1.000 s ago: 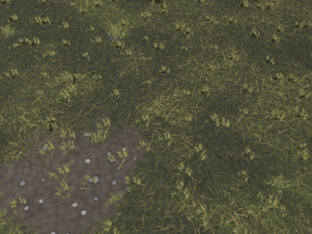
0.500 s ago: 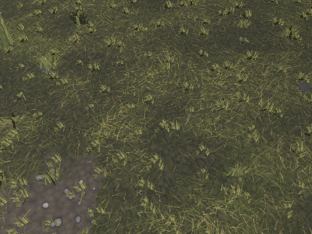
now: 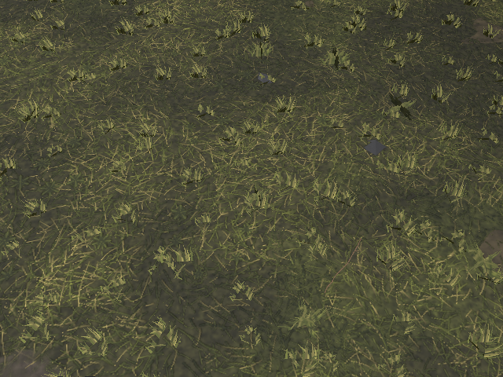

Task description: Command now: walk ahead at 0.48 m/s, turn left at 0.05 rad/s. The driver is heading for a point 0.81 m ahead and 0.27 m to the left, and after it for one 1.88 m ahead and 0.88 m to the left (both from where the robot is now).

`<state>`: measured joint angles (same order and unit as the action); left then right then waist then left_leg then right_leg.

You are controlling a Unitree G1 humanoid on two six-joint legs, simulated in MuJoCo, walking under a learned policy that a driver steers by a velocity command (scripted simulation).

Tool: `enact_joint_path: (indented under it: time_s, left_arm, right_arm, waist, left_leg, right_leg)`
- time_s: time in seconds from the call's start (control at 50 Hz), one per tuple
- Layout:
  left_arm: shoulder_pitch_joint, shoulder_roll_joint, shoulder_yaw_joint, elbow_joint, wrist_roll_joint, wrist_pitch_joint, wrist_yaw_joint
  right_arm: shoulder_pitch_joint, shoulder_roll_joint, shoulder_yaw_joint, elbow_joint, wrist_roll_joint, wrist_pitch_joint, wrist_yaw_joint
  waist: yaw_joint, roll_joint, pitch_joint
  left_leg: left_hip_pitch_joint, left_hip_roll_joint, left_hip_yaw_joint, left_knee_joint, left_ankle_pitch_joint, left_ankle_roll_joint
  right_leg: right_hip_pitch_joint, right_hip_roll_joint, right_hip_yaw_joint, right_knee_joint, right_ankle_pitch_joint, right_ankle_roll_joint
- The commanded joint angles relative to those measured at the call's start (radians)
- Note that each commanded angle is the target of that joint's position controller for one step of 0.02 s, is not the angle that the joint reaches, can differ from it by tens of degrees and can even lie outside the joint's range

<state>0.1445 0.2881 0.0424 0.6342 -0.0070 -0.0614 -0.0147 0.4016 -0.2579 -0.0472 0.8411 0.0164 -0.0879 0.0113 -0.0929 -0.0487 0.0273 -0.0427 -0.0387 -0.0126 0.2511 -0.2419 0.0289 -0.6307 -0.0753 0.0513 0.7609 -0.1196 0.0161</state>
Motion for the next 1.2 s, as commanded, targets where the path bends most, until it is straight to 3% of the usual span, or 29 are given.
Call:
enact_joint_path:
  time_s: [0.02, 0.1, 0.14, 0.16, 0.18, 0.2, 0.22, 0.24, 0.28, 0.36, 0.48, 0.56, 0.6, 0.62, 0.64, 0.66, 0.68, 0.7, 0.72, 0.8, 0.94, 1.04, 1.06, 1.08, 1.1, 1.12, 1.14, 1.18, 1.2]
  left_arm:
    - [-0.137, 0.028, -0.001, -0.105, -0.006, -0.03, -0.013]
    - [-0.111, 0.089, 0.025, -0.109, -0.013, -0.041, -0.021]
    - [0.104, 0.156, 0.062, -0.056, -0.004, -0.039, -0.004]
    - [0.285, 0.235, 0.082, -0.039, 0.016, -0.031, 0.011]
    - [0.304, 0.283, 0.085, -0.025, 0.028, -0.022, 0.003]
    - [0.275, 0.176, 0.064, -0.025, 0.019, -0.02, 0.001]
    - [0.216, 0.128, 0.048, -0.022, 0.007, -0.021, 0.003]
    - [0.158, 0.102, 0.039, -0.018, 0.009, -0.024, 0.0]
    - [0.093, 0.066, 0.032, -0.004, 0.022, -0.035, -0.003]
    - [0.05, 0.084, 0.046, 0.032, 0.018, -0.061, 0.004]
    - [0.054, 0.152, 0.062, 0.07, 0.009, -0.029, 0.037]
    - [0.055, 0.193, 0.079, 0.082, -0.026, -0.001, 0.044]
    - [0.037, 0.193, 0.082, 0.074, -0.04, 0.015, 0.049]
    - [0.08, 0.163, 0.072, 0.074, -0.028, 0.015, 0.047]
    - [0.154, 0.058, 0.037, 0.046, 0.041, 0.014, 0.038]
    - [0.218, 0.083, 0.025, 0.038, 0.033, 0.01, 0.024]
    - [0.139, 0.167, 0.045, 0.048, 0.006, 0.015, 0.018]
    - [0.07, 0.162, 0.042, 0.025, -0.005, 0.021, 0.022]
    - [0.052, 0.144, 0.04, 0.034, 0.007, 0.031, 0.035]
    - [0.069, 0.119, 0.037, 0.044, 0.015, 0.056, 0.048]
    - [-0.003, 0.095, 0.03, 0.033, 0.01, 0.063, 0.047]
    - [0.044, 0.102, 0.04, 0.035, -0.005, 0.035, 0.025]
    - [0.091, 0.102, 0.045, 0.051, -0.007, 0.03, 0.023]
    - [0.161, 0.152, 0.06, 0.063, 0.004, 0.026, 0.029]
    - [0.199, 0.243, 0.077, 0.071, 0.03, 0.027, 0.029]
    - [0.141, 0.259, 0.084, 0.056, 0.056, 0.013, 0.02]
    - [0.071, 0.202, 0.071, 0.032, 0.042, 0.004, 0.031]
    - [0.043, 0.141, 0.052, 0.023, 0.008, 0.0, 0.046]
    - [0.068, 0.131, 0.046, 0.031, 0.006, -0.003, 0.051]
  right_arm:
    - [-0.016, -0.195, -0.039, -0.052, 0.013, -0.005, -0.005]
    - [-0.009, -0.225, -0.047, -0.042, 0.019, 0.014, -0.012]
    - [-0.016, -0.198, -0.035, -0.051, 0.009, 0.016, -0.014]
    - [-0.015, -0.118, -0.006, -0.088, -0.023, 0.014, -0.013]
    - [0.139, -0.026, 0.019, -0.1, 0.006, 0.002, -0.015]
    - [0.088, -0.144, -0.01, -0.08, 0.033, 0.001, -0.016]
    - [-0.007, -0.183, -0.025, -0.101, 0.04, 0.004, -0.016]
    - [-0.053, -0.169, -0.024, -0.107, 0.028, 0.009, -0.019]
    - [-0.062, -0.137, -0.027, -0.109, 0.016, 0.026, -0.015]
    - [-0.101, -0.09, -0.024, -0.141, 0.006, 0.058, -0.014]
    - [-0.251, -0.066, -0.01, -0.214, -0.007, 0.052, 0.03]
    - [-0.273, -0.127, -0.037, -0.263, -0.011, 0.065, 0.052]
    - [-0.15, -0.176, -0.067, -0.246, -0.014, 0.068, 0.049]
    - [-0.06, -0.231, -0.091, -0.229, -0.017, 0.067, 0.03]
    - [-0.06, -0.325, -0.103, -0.247, -0.015, 0.074, 0.003]
    - [-0.102, -0.337, -0.092, -0.302, -0.039, 0.063, 0.009]
    - [-0.136, -0.265, -0.08, -0.318, -0.026, 0.062, 0.019]
    - [-0.178, -0.229, -0.068, -0.313, -0.012, 0.06, 0.017]
    - [-0.207, -0.202, -0.062, -0.309, 0.0, 0.064, 0.012]
    - [-0.264, -0.204, -0.063, -0.318, -0.025, 0.081, -0.01]
    - [-0.263, -0.219, -0.073, -0.318, -0.016, 0.111, -0.039]
    - [-0.25, -0.211, -0.069, -0.316, -0.001, 0.126, -0.037]
    - [-0.251, -0.198, -0.065, -0.314, 0.004, 0.128, -0.039]
    - [-0.241, -0.157, -0.053, -0.315, 0.007, 0.126, -0.04]
    - [-0.237, -0.1, -0.041, -0.343, 0.014, 0.116, -0.039]
    - [-0.293, -0.17, -0.058, -0.374, 0.003, 0.094, -0.036]
    - [-0.278, -0.215, -0.073, -0.354, -0.002, 0.09, -0.031]
    - [-0.202, -0.2, -0.076, -0.304, -0.012, 0.095, -0.025]
    - [-0.203, -0.174, -0.07, -0.3, -0.011, 0.092, -0.018]
  waist:
    - [0.005, 0.135, 0.038]
    - [0.068, 0.154, 0.018]
    - [0.189, 0.132, -0.121]
    - [0.253, -0.003, -0.298]
    - [0.174, -0.297, -0.434]
    - [0.198, -0.183, -0.333]
    - [0.193, -0.117, -0.188]
    - [0.166, -0.053, -0.122]
    - [0.114, -0.069, -0.052]
    - [0.073, -0.025, 0.016]
    - [0.113, -0.009, 0.005]
    - [0.095, -0.024, -0.026]
    - [0.025, -0.007, -0.095]
    - [-0.01, 0.075, -0.153]
    - [0.066, 0.337, -0.224]
    - [0.086, 0.338, -0.425]
    - [0.031, 0.15, -0.405]
    - [0.048, 0.112, -0.29]
    - [0.071, 0.047, -0.214]
    - [0.122, 0.129, -0.164]
    - [0.088, 0.181, -0.149]
    - [0.11, 0.228, -0.143]
    - [0.139, 0.212, -0.123]
    - [0.162, 0.107, -0.121]
    - [0.143, -0.148, -0.097]
    - [0.137, -0.189, 0.003]
    - [0.107, -0.139, 0.032]
    - [0.091, -0.107, 0.007]
    - [0.104, -0.097, 0.021]
  left_leg:
    - [-0.092, 0.224, -0.156, -0.084, 0.275, 0.165]
    - [-0.038, 0.269, -0.205, 0.004, 0.35, 0.123]
    - [-0.122, 0.186, -0.142, 0.276, 0.491, 0.07]
    - [-0.31, 0.108, -0.098, 0.603, 0.199, 0.029]
    - [-0.589, -0.007, -0.081, 0.901, -0.348, -0.016]
    - [-0.681, 0.045, -0.14, 1.014, -0.313, -0.021]
    - [-0.724, 0.086, -0.117, 1.024, -0.22, -0.016]
    - [-0.69, 0.122, -0.099, 0.998, -0.144, -0.02]
    - [-0.612, 0.163, -0.102, 0.937, -0.057, -0.027]
    - [-0.61, 0.158, -0.092, 0.853, 0.012, -0.053]
    - [-0.489, 0.116, 0.008, 0.465, 0.289, -0.05]
    - [-0.454, 0.083, 0.038, 0.38, 0.166, 0.006]
    - [-0.286, 0.018, 0.078, 0.288, 0.164, 0.055]
    - [-0.112, 0.012, 0.033, 0.21, 0.395, 0.094]
    - [0.145, 0.251, -0.279, 0.298, 0.939, 0.202]
    - [0.292, 0.445, -0.699, 0.204, 0.793, 0.427]
    - [0.237, 0.389, -0.606, 0.149, 0.627, 0.382]
    - [0.135, 0.337, -0.502, 0.134, 0.498, 0.323]
    - [0.028, 0.288, -0.441, 0.117, 0.402, 0.271]
    - [-0.203, 0.202, -0.35, 0.074, 0.384, 0.231]
    - [-0.272, 0.152, -0.409, 0.056, 0.009, 0.19]
    - [-0.317, 0.123, -0.493, 0.056, -0.333, 0.155]
    - [-0.386, 0.088, -0.479, 0.083, -0.396, 0.124]
    - [-0.518, 0.022, -0.395, 0.254, -0.454, 0.064]
    - [-0.718, -0.129, -0.155, 0.54, -0.387, 0.017]
    - [-0.817, -0.045, -0.18, 0.68, -0.264, 0.001]
    - [-0.814, -0.015, -0.187, 0.753, -0.167, -0.007]
    - [-0.793, 0.002, -0.136, 0.856, -0.06, -0.046]
    - [-0.795, 0.016, -0.118, 0.905, -0.017, -0.058]
  right_leg:
    - [0.091, 0.042, -0.041, -0.143, 0.11, 0.011]
    - [0.233, 0.063, -0.019, -0.248, 0.071, -0.034]
    - [0.575, 0.054, -0.025, -0.281, 0.065, -0.086]
    - [0.868, -0.163, 0.188, -0.247, 0.043, -0.148]
    - [1.056, -0.373, 0.619, -0.381, -0.168, -0.287]
    - [0.961, -0.335, 0.643, -0.455, -0.308, -0.271]
    - [0.841, -0.299, 0.468, -0.462, -0.273, -0.235]
    - [0.725, -0.251, 0.356, -0.484, -0.161, -0.216]
    - [0.575, -0.19, 0.198, -0.548, -0.019, -0.2]
    - [0.488, -0.19, 0.024, -0.597, 0.328, -0.216]
    - [0.503, -0.149, -0.182, -0.545, 0.507, -0.18]
    - [0.61, -0.193, -0.193, -0.407, 0.583, -0.15]
    - [0.598, -0.154, -0.223, -0.174, 0.647, -0.111]
    - [0.511, -0.082, -0.244, 0.042, 0.496, -0.058]
    - [0.205, 0.036, -0.241, 0.376, -0.356, 0.013]
    - [0.013, 0.166, -0.031, 0.644, -0.629, 0.05]
    - [-0.021, 0.105, 0.065, 0.658, -0.53, 0.038]
    - [-0.047, 0.078, 0.051, 0.604, -0.444, 0.027]
    - [-0.04, 0.044, 0.05, 0.528, -0.386, 0.031]
    - [0.125, 0.061, 0.028, 0.314, -0.305, 0.051]
    - [0.193, 0.091, 0.05, 0.072, -0.205, 0.069]
    - [0.367, 0.122, 0.005, -0.187, -0.207, 0.008]
    - [0.468, 0.11, -0.004, -0.295, -0.175, -0.018]
    - [0.597, -0.039, 0.126, -0.403, -0.276, -0.074]
    - [0.648, -0.257, 0.435, -0.514, -0.523, -0.179]
    - [0.529, -0.333, 0.614, -0.591, -0.63, -0.249]
    - [0.513, -0.292, 0.521, -0.585, -0.597, -0.221]
    - [0.552, -0.207, 0.345, -0.578, -0.463, -0.153]
    - [0.545, -0.19, 0.279, -0.591, -0.398, -0.147]
